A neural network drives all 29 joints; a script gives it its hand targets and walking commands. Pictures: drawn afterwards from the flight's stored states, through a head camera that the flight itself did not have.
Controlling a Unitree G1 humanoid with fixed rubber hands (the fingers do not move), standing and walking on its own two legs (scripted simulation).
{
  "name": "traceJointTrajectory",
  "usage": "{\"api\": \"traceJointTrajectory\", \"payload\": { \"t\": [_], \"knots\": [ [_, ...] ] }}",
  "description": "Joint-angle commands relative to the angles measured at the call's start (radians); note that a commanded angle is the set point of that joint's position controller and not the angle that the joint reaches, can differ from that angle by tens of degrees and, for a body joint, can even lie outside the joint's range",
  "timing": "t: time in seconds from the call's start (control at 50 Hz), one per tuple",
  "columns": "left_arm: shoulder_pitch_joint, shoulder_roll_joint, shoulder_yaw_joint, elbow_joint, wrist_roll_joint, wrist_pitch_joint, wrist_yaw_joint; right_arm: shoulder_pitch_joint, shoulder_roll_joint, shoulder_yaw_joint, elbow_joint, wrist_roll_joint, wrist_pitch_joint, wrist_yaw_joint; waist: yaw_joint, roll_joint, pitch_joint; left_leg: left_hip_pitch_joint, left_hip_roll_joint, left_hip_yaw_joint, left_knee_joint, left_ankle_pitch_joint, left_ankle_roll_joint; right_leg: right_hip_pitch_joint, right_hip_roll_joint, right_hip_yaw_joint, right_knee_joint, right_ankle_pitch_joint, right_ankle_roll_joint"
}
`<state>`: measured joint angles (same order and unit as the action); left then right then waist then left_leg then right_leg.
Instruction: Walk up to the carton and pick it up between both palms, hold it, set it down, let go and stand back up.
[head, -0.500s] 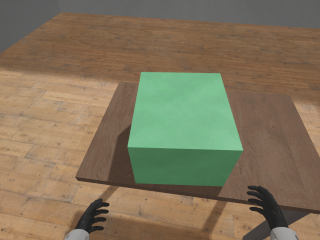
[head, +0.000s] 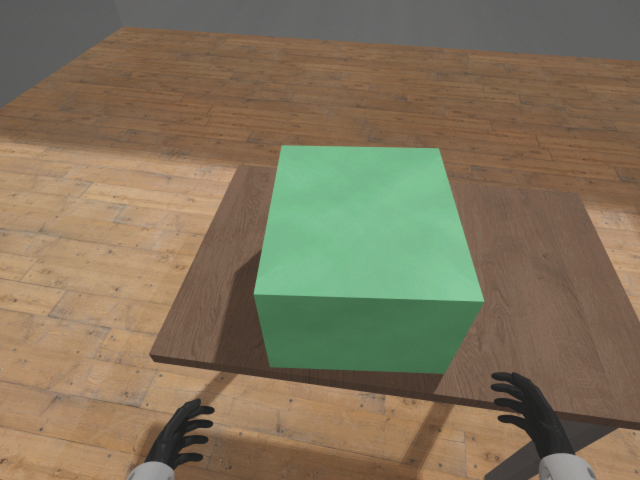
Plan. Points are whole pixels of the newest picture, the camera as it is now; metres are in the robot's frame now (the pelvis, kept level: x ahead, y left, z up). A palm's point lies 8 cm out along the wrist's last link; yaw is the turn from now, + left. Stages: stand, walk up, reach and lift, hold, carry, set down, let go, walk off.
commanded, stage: stand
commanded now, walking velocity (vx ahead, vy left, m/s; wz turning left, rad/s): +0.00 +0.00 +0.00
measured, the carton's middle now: (358, 252) +0.48 -0.02 -0.01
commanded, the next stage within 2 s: none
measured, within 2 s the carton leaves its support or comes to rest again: neither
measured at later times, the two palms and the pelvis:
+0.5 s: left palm out of the picture +0.11 +0.26 -0.10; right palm (553, 445) +0.20 -0.25 -0.03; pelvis -0.01 -0.01 +0.00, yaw +0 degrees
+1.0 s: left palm out of the picture +0.10 +0.26 -0.11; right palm out of the picture +0.17 -0.26 -0.05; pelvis -0.01 -0.01 +0.00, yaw +0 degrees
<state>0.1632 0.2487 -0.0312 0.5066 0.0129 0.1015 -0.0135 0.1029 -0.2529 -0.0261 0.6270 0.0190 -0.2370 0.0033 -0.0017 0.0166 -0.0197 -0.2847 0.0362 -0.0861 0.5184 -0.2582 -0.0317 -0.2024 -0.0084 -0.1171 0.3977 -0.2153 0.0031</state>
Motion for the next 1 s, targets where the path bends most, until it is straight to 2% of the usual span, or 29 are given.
{"api": "traceJointTrajectory", "payload": {
  "t": [0.0,0.02,0.08,0.1,0.14,0.18,0.24,0.26,0.3,0.32,0.34,0.36,0.38,0.42,0.46,0.5,0.52,0.56,0.62,0.74,0.78,0.84,0.88,0.92,0.96,0.98],
  "knots": [
    [0.093,0.24,0.145,-0.019,0.028,-0.128,0.008,0.076,-0.268,-0.069,-0.04,-0.08,0.14,-0.018,0.021,0.042,-0.155,0.091,0.048,-0.006,-0.021,0.363,0.066,0.172,-0.082,0.092,0.052,0.205,-0.013],
    [0.079,0.227,0.15,-0.006,0.031,-0.136,0.0,0.068,-0.248,-0.069,-0.048,-0.071,0.145,-0.014,0.02,0.059,-0.132,0.069,0.038,0.0,-0.031,0.301,0.062,0.159,-0.084,0.092,0.04,0.168,-0.012],
    [0.034,0.195,0.164,0.032,0.026,-0.146,-0.017,0.076,-0.22,-0.062,-0.056,-0.063,0.158,-0.005,0.008,0.031,-0.074,0.041,0.033,0.002,-0.053,0.123,0.063,0.115,-0.089,0.102,-0.002,0.042,-0.006],
    [0.023,0.201,0.17,0.043,0.024,-0.149,-0.02,0.079,-0.237,-0.065,-0.054,-0.067,0.158,-0.007,0.015,0.023,-0.07,0.039,0.036,0.002,-0.057,0.105,0.067,0.11,-0.089,0.108,-0.001,0.027,-0.012],
    [0.032,0.199,0.176,0.076,0.023,-0.155,-0.022,0.07,-0.224,-0.06,-0.063,-0.069,0.156,-0.007,0.013,0.018,-0.059,0.051,0.041,-0.002,-0.053,0.123,0.069,0.09,-0.092,0.109,-0.006,0.039,-0.01],
    [0.036,0.211,0.183,0.099,0.023,-0.16,-0.023,0.076,-0.233,-0.06,-0.058,-0.064,0.157,-0.01,0.013,0.046,-0.078,0.061,0.048,0.001,-0.048,0.148,0.067,0.101,-0.095,0.117,-0.004,0.049,-0.016],
    [0.038,0.207,0.174,0.131,0.02,-0.164,-0.024,0.072,-0.242,-0.061,-0.055,-0.062,0.156,-0.013,0.018,0.035,-0.085,0.062,0.055,-0.005,-0.055,0.16,0.071,0.108,-0.1,0.115,0.0,0.054,-0.016],
    [0.028,0.203,0.175,0.145,0.022,-0.166,-0.024,0.064,-0.24,-0.061,-0.051,-0.063,0.156,-0.009,0.015,0.055,-0.078,0.059,0.051,-0.005,-0.053,0.174,0.074,0.109,-0.101,0.117,0.003,0.075,-0.017],
    [0.021,0.208,0.173,0.166,0.022,-0.167,-0.025,0.073,-0.234,-0.061,-0.047,-0.057,0.153,-0.012,0.01,0.044,-0.09,0.084,0.056,-0.008,-0.055,0.189,0.072,0.103,-0.106,0.121,0.005,0.084,-0.022],
    [0.039,0.211,0.176,0.173,0.022,-0.169,-0.026,0.072,-0.241,-0.062,-0.044,-0.057,0.154,-0.011,0.021,0.062,-0.107,0.076,0.06,-0.009,-0.051,0.206,0.075,0.123,-0.109,0.118,0.006,0.084,-0.022],
    [0.029,0.222,0.176,0.182,0.022,-0.172,-0.025,0.084,-0.241,-0.064,-0.034,-0.056,0.157,-0.012,0.01,0.057,-0.083,0.076,0.057,-0.008,-0.056,0.201,0.071,0.106,-0.11,0.124,0.0,0.093,-0.023],
    [0.032,0.218,0.172,0.189,0.02,-0.173,-0.025,0.071,-0.241,-0.064,-0.039,-0.057,0.158,-0.013,0.013,0.043,-0.082,0.078,0.06,-0.012,-0.056,0.202,0.071,0.105,-0.111,0.119,0.001,0.099,-0.023],
    [0.03,0.215,0.169,0.198,0.02,-0.173,-0.025,0.085,-0.247,-0.062,-0.03,-0.057,0.161,-0.013,0.011,0.051,-0.089,0.082,0.063,-0.008,-0.048,0.221,0.072,0.114,-0.115,0.12,0.002,0.131,-0.02],
    [0.03,0.223,0.171,0.209,0.017,-0.174,-0.023,0.083,-0.24,-0.062,-0.03,-0.054,0.157,-0.014,0.013,0.059,-0.085,0.083,0.064,-0.014,-0.055,0.217,0.072,0.107,-0.115,0.122,-0.002,0.114,-0.02],
    [0.025,0.216,0.167,0.219,0.018,-0.17,-0.024,0.085,-0.25,-0.065,-0.029,-0.053,0.157,-0.016,0.008,0.071,-0.09,0.093,0.064,-0.011,-0.056,0.235,0.07,0.109,-0.119,0.118,-0.002,0.128,-0.023],
    [0.033,0.222,0.168,0.228,0.017,-0.172,-0.024,0.08,-0.249,-0.064,-0.026,-0.055,0.16,-0.017,0.015,0.053,-0.079,0.091,0.067,-0.011,-0.063,0.225,0.069,0.106,-0.123,0.122,-0.007,0.118,-0.027],
    [0.022,0.219,0.167,0.228,0.016,-0.174,-0.025,0.082,-0.246,-0.066,-0.028,-0.053,0.158,-0.015,0.009,0.046,-0.096,0.098,0.066,-0.017,-0.061,0.235,0.068,0.11,-0.123,0.119,-0.004,0.137,-0.025],
    [0.024,0.223,0.169,0.232,0.016,-0.175,-0.023,0.082,-0.247,-0.062,-0.02,-0.052,0.16,-0.015,0.01,0.077,-0.1,0.101,0.067,-0.009,-0.058,0.25,0.069,0.118,-0.125,0.117,-0.004,0.135,-0.025],
    [0.028,0.225,0.168,0.242,0.018,-0.177,-0.026,0.086,-0.253,-0.067,-0.015,-0.053,0.163,-0.019,0.009,0.057,-0.078,0.092,0.071,-0.015,-0.067,0.229,0.068,0.106,-0.129,0.119,-0.007,0.132,-0.026],
    [0.038,0.239,0.17,0.257,0.015,-0.174,-0.024,0.082,-0.238,-0.061,-0.015,-0.047,0.164,-0.018,0.013,0.087,-0.093,0.1,0.076,-0.019,-0.072,0.244,0.067,0.115,-0.132,0.124,-0.005,0.109,-0.028],
    [0.02,0.241,0.173,0.259,0.014,-0.175,-0.024,0.088,-0.241,-0.065,-0.008,-0.047,0.163,-0.018,0.009,0.064,-0.075,0.094,0.074,-0.016,-0.075,0.232,0.063,0.099,-0.132,0.118,-0.014,0.107,-0.027],
    [0.018,0.242,0.17,0.262,0.015,-0.174,-0.026,0.097,-0.247,-0.066,-0.005,-0.046,0.167,-0.016,0.0,0.089,-0.083,0.109,0.074,-0.016,-0.078,0.23,0.062,0.093,-0.134,0.12,-0.008,0.105,-0.027],
    [0.013,0.236,0.169,0.264,0.013,-0.173,-0.026,0.093,-0.252,-0.069,-0.007,-0.05,0.167,-0.016,-0.003,0.078,-0.091,0.112,0.075,-0.015,-0.076,0.234,0.061,0.093,-0.133,0.115,-0.01,0.106,-0.029],
    [0.019,0.24,0.169,0.262,0.013,-0.175,-0.025,0.096,-0.254,-0.068,-0.003,-0.051,0.17,-0.02,0.006,0.091,-0.078,0.097,0.071,-0.02,-0.083,0.216,0.062,0.096,-0.135,0.116,-0.013,0.093,-0.031],
    [0.013,0.24,0.168,0.267,0.013,-0.177,-0.024,0.097,-0.254,-0.069,-0.003,-0.051,0.169,-0.022,0.004,0.061,-0.088,0.101,0.072,-0.022,-0.085,0.214,0.061,0.103,-0.136,0.112,-0.013,0.093,-0.03],
    [0.015,0.235,0.167,0.267,0.012,-0.175,-0.025,0.1,-0.258,-0.071,0.0,-0.049,0.17,-0.021,0.003,0.077,-0.074,0.103,0.075,-0.023,-0.084,0.204,0.064,0.094,-0.138,0.116,-0.02,0.084,-0.031]
  ]
}}
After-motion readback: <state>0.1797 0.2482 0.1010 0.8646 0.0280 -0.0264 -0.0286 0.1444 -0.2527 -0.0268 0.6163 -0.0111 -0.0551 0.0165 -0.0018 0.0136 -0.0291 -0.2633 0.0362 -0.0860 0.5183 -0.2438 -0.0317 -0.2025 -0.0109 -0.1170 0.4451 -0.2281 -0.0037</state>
